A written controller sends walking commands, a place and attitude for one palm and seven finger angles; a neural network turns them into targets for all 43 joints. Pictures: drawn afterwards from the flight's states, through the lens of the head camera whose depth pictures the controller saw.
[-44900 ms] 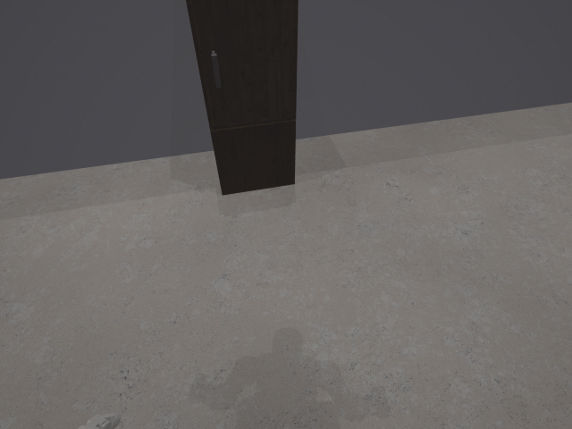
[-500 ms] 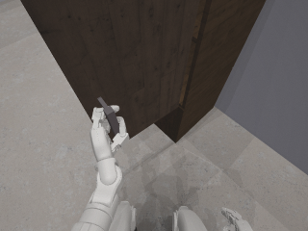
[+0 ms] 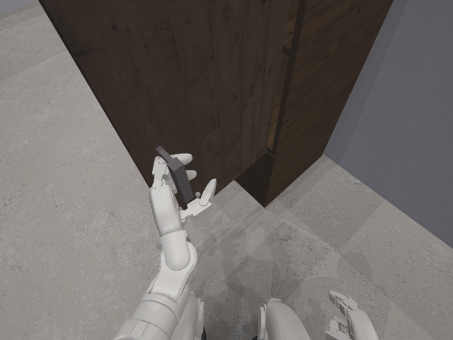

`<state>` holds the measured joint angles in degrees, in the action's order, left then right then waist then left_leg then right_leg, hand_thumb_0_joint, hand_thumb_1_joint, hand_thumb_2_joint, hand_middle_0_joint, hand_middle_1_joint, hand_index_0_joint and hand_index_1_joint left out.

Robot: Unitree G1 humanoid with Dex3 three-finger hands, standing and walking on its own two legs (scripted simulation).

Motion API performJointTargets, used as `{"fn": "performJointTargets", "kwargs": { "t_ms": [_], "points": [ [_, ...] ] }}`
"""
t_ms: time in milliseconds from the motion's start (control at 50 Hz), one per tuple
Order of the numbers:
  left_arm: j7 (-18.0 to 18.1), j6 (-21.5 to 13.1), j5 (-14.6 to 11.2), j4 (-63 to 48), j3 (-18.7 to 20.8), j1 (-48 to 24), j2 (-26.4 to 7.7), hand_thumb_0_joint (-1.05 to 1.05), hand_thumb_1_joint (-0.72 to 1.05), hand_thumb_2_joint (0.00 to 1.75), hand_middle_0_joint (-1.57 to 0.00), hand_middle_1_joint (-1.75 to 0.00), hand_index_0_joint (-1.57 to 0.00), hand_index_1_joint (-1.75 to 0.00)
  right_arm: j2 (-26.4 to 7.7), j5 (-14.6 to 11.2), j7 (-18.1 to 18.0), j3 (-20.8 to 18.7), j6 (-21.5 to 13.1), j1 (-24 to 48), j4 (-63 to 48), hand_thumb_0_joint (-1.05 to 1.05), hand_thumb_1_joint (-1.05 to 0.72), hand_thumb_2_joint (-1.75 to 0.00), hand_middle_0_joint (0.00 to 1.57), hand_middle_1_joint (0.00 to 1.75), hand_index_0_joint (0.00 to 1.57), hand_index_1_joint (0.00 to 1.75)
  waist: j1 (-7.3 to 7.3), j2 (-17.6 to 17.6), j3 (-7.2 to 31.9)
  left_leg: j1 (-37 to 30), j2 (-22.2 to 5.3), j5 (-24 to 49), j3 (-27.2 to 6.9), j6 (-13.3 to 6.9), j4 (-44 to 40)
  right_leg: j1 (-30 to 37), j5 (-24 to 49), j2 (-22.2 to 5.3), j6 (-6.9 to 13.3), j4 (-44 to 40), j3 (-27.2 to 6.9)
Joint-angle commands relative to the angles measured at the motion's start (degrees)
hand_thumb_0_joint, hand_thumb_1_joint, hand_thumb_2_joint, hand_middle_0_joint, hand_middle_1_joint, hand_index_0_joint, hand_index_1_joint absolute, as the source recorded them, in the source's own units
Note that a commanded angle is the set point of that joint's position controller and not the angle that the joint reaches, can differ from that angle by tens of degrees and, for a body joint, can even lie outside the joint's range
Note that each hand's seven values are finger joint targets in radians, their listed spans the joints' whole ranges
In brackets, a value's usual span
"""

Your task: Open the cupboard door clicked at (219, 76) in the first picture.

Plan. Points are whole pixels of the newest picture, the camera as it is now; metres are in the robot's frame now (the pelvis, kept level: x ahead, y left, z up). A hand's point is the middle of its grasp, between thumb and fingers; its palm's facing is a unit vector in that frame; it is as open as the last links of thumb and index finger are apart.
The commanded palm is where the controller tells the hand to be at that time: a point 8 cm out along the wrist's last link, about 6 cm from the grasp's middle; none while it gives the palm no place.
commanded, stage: open thumb and fingers to let go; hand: left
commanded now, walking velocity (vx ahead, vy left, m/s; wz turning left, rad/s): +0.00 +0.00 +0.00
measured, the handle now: (174, 175) +0.40 +0.10 +0.03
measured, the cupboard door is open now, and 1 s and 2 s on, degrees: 91 90 91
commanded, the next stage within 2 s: slide the hand sideways off the handle in 0.50 s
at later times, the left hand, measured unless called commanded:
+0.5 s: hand (193, 191) +0.37 +0.07 +0.03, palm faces +0.27 -0.96 +0.00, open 14.8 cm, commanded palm +0.33 +0.10 +0.02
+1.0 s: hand (187, 205) +0.34 +0.08 +0.03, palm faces -0.18 -0.98 +0.05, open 16.1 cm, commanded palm +0.31 +0.13 +0.02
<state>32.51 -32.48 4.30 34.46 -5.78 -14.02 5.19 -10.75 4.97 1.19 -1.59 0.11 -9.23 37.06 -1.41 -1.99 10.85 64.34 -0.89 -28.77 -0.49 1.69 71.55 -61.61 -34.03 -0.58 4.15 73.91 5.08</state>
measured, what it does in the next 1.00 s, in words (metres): stands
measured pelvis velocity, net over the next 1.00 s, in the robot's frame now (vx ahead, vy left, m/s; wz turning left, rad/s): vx -0.01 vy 0.05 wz -0.02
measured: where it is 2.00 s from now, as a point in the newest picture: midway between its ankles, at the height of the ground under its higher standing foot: outside the picture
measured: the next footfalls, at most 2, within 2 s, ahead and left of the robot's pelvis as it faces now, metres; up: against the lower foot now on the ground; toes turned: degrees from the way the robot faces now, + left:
none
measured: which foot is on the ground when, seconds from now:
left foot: down 0.00-1.00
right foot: down 0.00-1.00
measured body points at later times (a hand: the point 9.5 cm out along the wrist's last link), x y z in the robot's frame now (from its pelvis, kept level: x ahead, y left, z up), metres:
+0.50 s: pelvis -0.01 +0.03 +0.00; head +0.09 +0.02 +0.44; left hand +0.35 +0.12 +0.03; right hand +0.12 -0.21 -0.13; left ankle +0.05 +0.14 -0.62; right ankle +0.01 -0.08 -0.62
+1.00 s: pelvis -0.01 +0.05 +0.00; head +0.08 +0.05 +0.44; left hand +0.34 +0.13 +0.03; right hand +0.12 -0.20 -0.11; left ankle +0.05 +0.14 -0.62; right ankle +0.01 -0.08 -0.62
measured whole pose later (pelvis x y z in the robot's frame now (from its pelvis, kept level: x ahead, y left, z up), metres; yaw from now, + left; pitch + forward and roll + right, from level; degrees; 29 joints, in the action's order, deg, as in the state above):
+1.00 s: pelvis -0.01 +0.05 +0.00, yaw -1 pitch +20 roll -2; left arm 3.8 -29.3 -3.7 34.6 -9.3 -16.0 -0.5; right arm -13.3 0.4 2.0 -0.6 4.3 -13.5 32.4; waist -1.4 -1.4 10.8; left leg 64.3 0.2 -28.4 1.4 -2.6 72.3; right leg -60.6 -31.8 -1.6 0.1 72.1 3.1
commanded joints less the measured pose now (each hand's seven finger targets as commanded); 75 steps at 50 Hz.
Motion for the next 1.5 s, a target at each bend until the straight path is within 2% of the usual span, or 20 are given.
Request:
{"fn": "performJointTargets", "kwargs": {
  "t_ms": [0,60,240,320,460,580,600,640,680,720,780,820,900,980,1040,1140,1220,1280,1340,1480],
  "points": [
    [-0.28,-3.14,1.27,-8.51,0.86,-15.78,-0.55,0.00,-0.29,0.39,-0.32,-1.22,-0.32,-1.22,-5.51,0.18,-0.73,-1.71,-1.84,-1.03,-6.32,0.00,-0.90,-0.90,0.20,0.30,0.20,0.30,-3.20,9.89,18.49,-7.22,2.34,6.23,0.24,-2.62,-4.19,16.06,16.88,-1.29,-4.48,-16.81,-9.54],
    [0.10,-4.08,1.96,-6.92,1.12,-17.34,-0.59,0.00,-0.50,0.30,-0.30,-1.20,-0.30,-1.20,-5.53,0.28,-0.60,-1.68,-1.78,-1.06,-5.83,0.00,-0.90,-0.90,0.20,0.30,0.20,0.30,-3.22,8.22,16.86,-7.93,2.32,5.64,0.20,-2.57,-4.52,13.84,14.71,-0.81,-3.94,-16.47,-8.53],
    [1.33,-4.17,3.03,-5.47,-0.93,-20.05,2.17,0.00,-0.50,0.30,-0.24,-0.85,-0.24,-0.85,-6.29,0.64,0.05,-1.91,-1.35,-1.92,-5.80,0.00,-0.90,-0.90,0.20,0.30,0.20,0.30,-3.31,4.82,19.84,-12.76,2.04,7.44,-0.08,-2.53,-6.07,10.18,14.99,0.67,-2.90,-14.04,-4.29],
    [1.85,-3.35,2.90,-4.06,-1.12,-21.73,2.98,0.00,-0.50,0.30,-0.21,-0.65,-0.21,-0.65,-6.62,0.65,0.01,-1.91,-1.05,-2.08,-5.60,0.00,-0.90,-0.90,0.20,0.30,0.20,0.30,-3.89,6.45,19.34,-13.24,1.84,6.88,-0.67,-2.54,-6.62,8.94,13.48,1.02,-2.86,-13.86,-3.23],
    [2.98,-2.67,3.77,-3.60,-2.35,-23.23,5.26,0.00,-0.50,0.30,-0.15,-0.30,-0.15,-0.30,-6.73,0.90,0.42,-1.80,-0.83,-2.21,-5.63,0.00,-0.90,-0.90,0.20,0.30,0.20,0.30,-4.02,4.89,19.60,-15.06,1.61,6.87,-1.35,-2.20,-7.43,7.00,12.60,1.43,-2.43,-12.85,-1.85],
    [3.49,-2.22,3.60,-2.51,-2.11,-24.86,5.48,0.00,-0.50,0.30,-0.15,-0.30,-0.15,-0.30,-6.96,0.90,0.48,-1.60,-0.87,-1.63,-5.71,0.00,-0.90,-0.90,0.20,0.30,0.20,0.30,-3.88,4.04,18.79,-14.80,1.63,5.22,-1.97,-2.03,-7.95,5.59,10.72,1.55,-2.19,-12.37,-1.36],
    [-7.44,-3.85,12.13,-2.48,-14.87,-22.34,0.38,0.00,-0.50,0.30,-0.15,-0.30,-0.15,-0.30,-8.92,0.85,0.82,-2.38,0.21,-4.70,-4.58,0.00,-0.90,-0.90,0.20,0.30,0.20,0.30,-8.63,5.90,17.51,-15.54,1.04,5.10,-1.85,-2.72,-5.28,2.71,12.50,0.63,-2.32,-12.33,-2.95],
    [-16.47,-7.32,9.23,-6.85,-11.35,-27.25,-3.40,0.00,-0.50,0.30,-0.15,-0.30,-0.15,-0.30,-8.60,-0.01,0.61,-2.74,0.64,-5.21,-6.28,0.00,-0.90,-0.90,0.20,0.30,0.20,0.30,-6.41,3.13,21.65,-16.23,1.64,5.54,-2.28,-2.95,-4.45,3.62,13.37,0.45,-1.58,-11.24,-3.42],
    [-22.72,-7.25,6.63,-7.30,-13.33,-28.04,-2.88,0.00,-0.50,0.30,-0.15,-0.30,-0.15,-0.30,-8.76,-1.16,0.26,-2.46,0.87,-5.06,-7.32,0.00,-0.90,-0.90,0.20,0.30,0.20,0.30,-7.08,1.52,20.80,-17.51,1.78,3.77,-2.69,-3.05,-4.96,2.27,11.61,0.61,-1.51,-11.55,-3.40],
    [-29.08,-4.53,0.95,-5.66,-13.56,-27.02,-2.01,0.00,-0.50,0.30,-0.15,-0.30,-0.15,-0.30,-9.13,-2.90,-0.19,-2.05,1.13,-4.44,-8.21,0.00,-0.90,-0.90,0.20,0.30,0.20,0.30,-6.91,0.65,18.48,-18.98,1.92,0.65,-3.09,-2.74,-6.91,1.86,8.77,0.81,-1.45,-13.24,-3.26],
    [-32.04,0.81,-8.40,-6.47,-10.75,-24.29,0.77,0.00,-0.50,0.30,-0.15,-0.30,-0.15,-0.30,-9.78,-4.93,-1.06,-1.46,1.16,-3.70,-9.91,0.00,-0.90,-0.90,0.20,0.30,0.20,0.30,-5.37,1.10,17.32,-21.56,1.73,-0.74,-4.72,-2.35,-10.62,2.70,7.58,1.24,-1.43,-13.99,-1.84],
    [-31.93,3.25,-11.04,-6.77,-8.81,-20.20,1.51,0.00,-0.50,0.30,-0.15,-0.30,-0.15,-0.30,-9.97,-5.46,-0.92,-1.51,1.54,-3.59,-10.28,0.00,-0.90,-0.90,0.20,0.30,0.20,0.30,-4.35,3.23,17.15,-22.34,1.43,0.76,-5.58,-2.12,-11.97,3.59,8.77,1.24,-1.63,-13.53,-0.80],
    [-29.88,2.84,-9.35,-6.50,-4.30,-13.47,-2.58,0.00,-0.50,0.30,-0.15,-0.30,-0.15,-0.30,-10.06,-4.69,-0.18,-1.54,2.18,-3.43,-11.26,0.00,-0.90,-0.90,0.20,0.30,0.20,0.30,-2.61,7.25,14.64,-16.87,1.61,3.39,-4.22,-2.46,-10.11,4.29,9.15,1.19,-1.72,-12.11,-0.90],
    [-28.69,-0.98,-4.94,-10.81,-4.18,-8.95,-4.56,0.00,-0.50,0.30,-0.15,-0.30,-0.15,-0.30,-9.78,-3.72,1.40,-2.03,2.71,-3.14,-12.83,0.00,-0.90,-0.90,0.20,0.30,0.20,0.30,-1.06,3.71,16.35,-16.41,1.51,5.44,-3.81,-2.18,-8.04,2.53,9.88,1.22,-1.17,-9.13,-1.41],
    [-28.34,-1.28,-4.01,-13.11,-4.56,-5.47,-4.40,0.00,-0.50,0.30,-0.15,-0.30,-0.15,-0.30,-9.55,-3.65,2.21,-2.13,3.51,-2.30,-14.09,0.00,-0.90,-0.90,0.20,0.30,0.20,0.30,-0.53,1.56,16.08,-17.62,1.24,5.50,-3.85,-1.80,-7.95,1.40,9.89,1.34,-1.02,-8.54,-1.47],
    [-29.04,1.49,-4.72,-19.55,-3.24,3.25,-6.12,0.00,-0.50,0.30,-0.15,-0.30,-0.15,-0.30,-9.33,-4.19,2.05,-2.13,4.89,-1.69,-16.66,0.00,-0.90,-0.90,0.20,0.30,0.20,0.30,1.39,1.67,19.34,-19.61,1.02,10.05,-3.29,-1.66,-8.36,5.55,13.44,1.67,-0.99,-8.71,-1.81],
    [-29.83,4.20,-5.55,-24.13,-4.68,7.01,-5.63,0.00,-0.50,0.30,-0.15,-0.30,-0.15,-0.30,-8.92,-4.69,1.49,-1.98,5.48,-1.57,-17.72,0.00,-0.90,-0.90,0.20,0.30,0.20,0.30,0.48,5.14,17.48,-18.44,0.87,11.53,-2.95,-2.10,-8.19,8.04,15.88,1.66,-1.52,-9.60,-1.99],
    [-30.45,3.73,-6.23,-26.48,-1.91,9.11,-9.06,0.00,-0.50,0.30,-0.15,-0.30,-0.15,-0.30,-8.67,-4.64,0.22,-1.80,4.82,-1.62,-17.57,0.00,-0.90,-0.90,0.20,0.30,0.20,0.30,0.42,9.35,17.26,-15.28,1.25,11.95,-2.32,-2.69,-6.78,11.04,18.16,1.60,-1.77,-9.88,-2.97],
    [-31.99,2.67,-6.76,-28.31,-2.97,14.59,-8.08,0.00,-0.50,0.30,-0.15,-0.30,-0.15,-0.30,-7.83,-4.75,0.00,-1.58,3.92,-0.79,-17.74,0.00,-0.90,-0.90,0.20,0.30,0.20,0.30,0.94,6.79,16.07,-14.87,1.46,12.34,-1.55,-2.55,-6.32,10.85,19.31,1.32,-1.91,-9.72,-3.19],
    [-35.67,1.09,-8.22,-33.91,0.51,20.29,-12.87,0.00,-0.50,0.30,-0.15,-0.30,-0.15,-0.30,-7.64,-4.73,-0.58,-1.70,2.27,-0.40,-17.92,0.00,-0.90,-0.90,0.20,0.30,0.20,0.30,1.36,4.22,17.15,-13.80,1.93,14.27,-1.18,-2.72,-4.21,12.18,22.39,1.25,-1.80,-8.72,-4.29]
  ]
}}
